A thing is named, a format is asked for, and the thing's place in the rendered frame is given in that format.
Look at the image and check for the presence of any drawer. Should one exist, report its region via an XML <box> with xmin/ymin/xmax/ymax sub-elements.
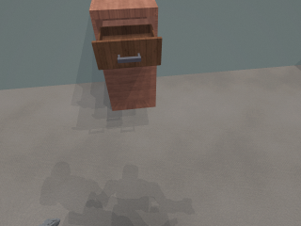
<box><xmin>91</xmin><ymin>24</ymin><xmax>163</xmax><ymax>70</ymax></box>

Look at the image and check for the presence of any handle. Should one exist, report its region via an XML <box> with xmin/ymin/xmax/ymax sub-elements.
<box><xmin>117</xmin><ymin>53</ymin><xmax>141</xmax><ymax>63</ymax></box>

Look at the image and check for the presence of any cabinet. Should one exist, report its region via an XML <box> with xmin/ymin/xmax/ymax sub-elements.
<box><xmin>89</xmin><ymin>0</ymin><xmax>158</xmax><ymax>111</ymax></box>

